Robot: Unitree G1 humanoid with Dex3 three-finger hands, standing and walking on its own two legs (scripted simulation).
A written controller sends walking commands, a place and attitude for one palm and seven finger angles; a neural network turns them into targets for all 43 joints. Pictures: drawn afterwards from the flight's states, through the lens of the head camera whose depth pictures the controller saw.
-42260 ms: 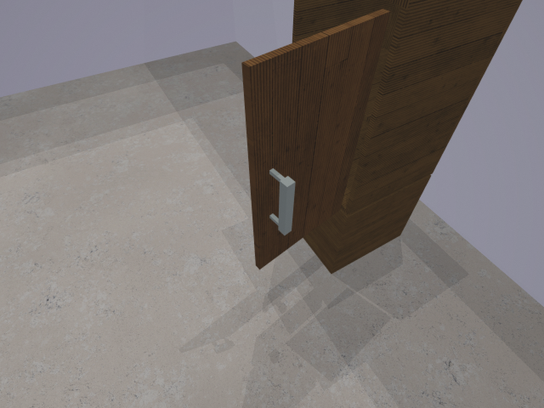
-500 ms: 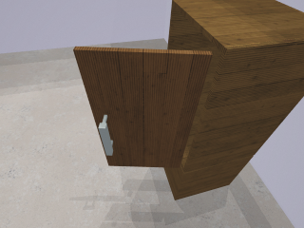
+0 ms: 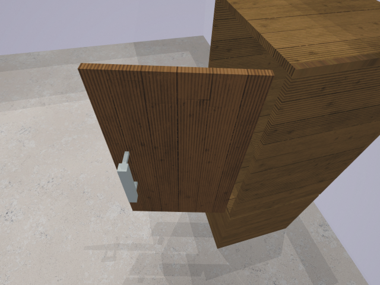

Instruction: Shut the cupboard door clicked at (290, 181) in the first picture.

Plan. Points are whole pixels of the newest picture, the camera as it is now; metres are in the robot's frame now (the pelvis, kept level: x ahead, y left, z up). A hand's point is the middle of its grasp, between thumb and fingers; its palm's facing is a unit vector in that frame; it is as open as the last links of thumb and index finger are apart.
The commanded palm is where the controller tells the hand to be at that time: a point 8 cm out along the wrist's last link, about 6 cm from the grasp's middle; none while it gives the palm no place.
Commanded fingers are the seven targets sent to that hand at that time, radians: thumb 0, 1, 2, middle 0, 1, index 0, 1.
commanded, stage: come to a stop and stand still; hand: left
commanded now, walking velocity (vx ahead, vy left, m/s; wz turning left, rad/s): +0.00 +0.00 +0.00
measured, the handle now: (130, 178) +0.38 +0.19 -0.06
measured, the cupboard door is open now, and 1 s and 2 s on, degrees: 74 74 74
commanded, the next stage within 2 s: look again from close up in 0.12 s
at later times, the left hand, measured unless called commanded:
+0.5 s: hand out of the picture -0.01 +0.17 -0.18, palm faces +0.04 -0.98 -0.18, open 7.4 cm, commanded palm none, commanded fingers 0.00 0.90 0.90 -0.20 -0.30 -0.20 -0.30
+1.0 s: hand (101, 261) +0.17 +0.19 -0.03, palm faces +0.21 -0.97 -0.09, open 7.0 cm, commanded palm +0.09 +0.22 -0.07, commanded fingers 0.00 0.90 0.90 -0.40 -0.52 -0.40 -0.52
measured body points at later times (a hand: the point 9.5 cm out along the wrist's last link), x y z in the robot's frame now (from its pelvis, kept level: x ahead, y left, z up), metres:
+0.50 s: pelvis +0.00 +0.01 +0.00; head +0.02 +0.02 +0.45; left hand -0.01 +0.23 -0.16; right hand +0.01 -0.22 -0.15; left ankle -0.03 +0.07 -0.74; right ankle -0.06 -0.10 -0.74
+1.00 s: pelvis -0.04 +0.00 -0.03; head -0.03 -0.01 +0.42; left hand +0.15 +0.24 -0.02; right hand +0.07 -0.25 -0.14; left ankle -0.03 +0.07 -0.74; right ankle +0.01 -0.08 -0.74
